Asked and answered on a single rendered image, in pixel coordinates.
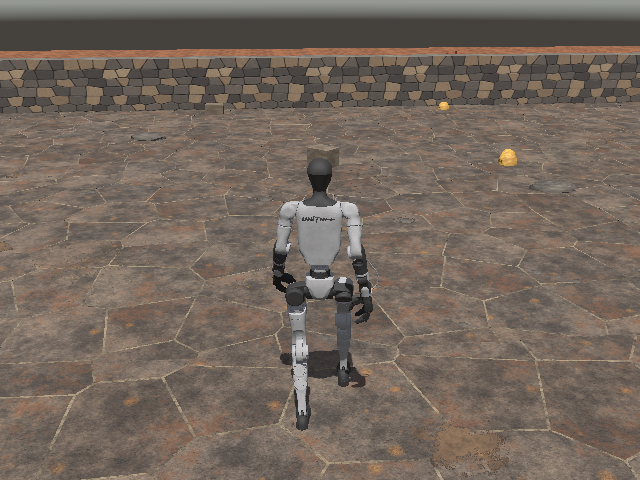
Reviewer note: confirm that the robot thigh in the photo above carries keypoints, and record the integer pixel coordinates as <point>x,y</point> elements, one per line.
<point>297,310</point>
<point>343,291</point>

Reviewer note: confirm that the robot left forearm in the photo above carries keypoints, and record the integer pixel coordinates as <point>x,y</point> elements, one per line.
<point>278,263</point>

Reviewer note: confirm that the robot left thigh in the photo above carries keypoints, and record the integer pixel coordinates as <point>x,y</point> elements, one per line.
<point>297,310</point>

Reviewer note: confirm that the right robot hand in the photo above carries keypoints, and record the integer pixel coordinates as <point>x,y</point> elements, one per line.
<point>366,309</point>

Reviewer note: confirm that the robot right forearm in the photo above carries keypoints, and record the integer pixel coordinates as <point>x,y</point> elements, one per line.
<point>362,275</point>

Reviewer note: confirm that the robot right thigh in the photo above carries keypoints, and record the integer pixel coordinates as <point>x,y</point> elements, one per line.
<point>343,291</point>

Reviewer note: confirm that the left robot upper arm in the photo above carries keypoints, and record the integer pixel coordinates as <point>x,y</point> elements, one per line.
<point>288,212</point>

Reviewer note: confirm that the left robot hand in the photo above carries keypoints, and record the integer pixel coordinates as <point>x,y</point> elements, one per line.
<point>284,278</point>

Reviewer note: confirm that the right robot upper arm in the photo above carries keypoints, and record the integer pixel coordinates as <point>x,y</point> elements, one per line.
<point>351,212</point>

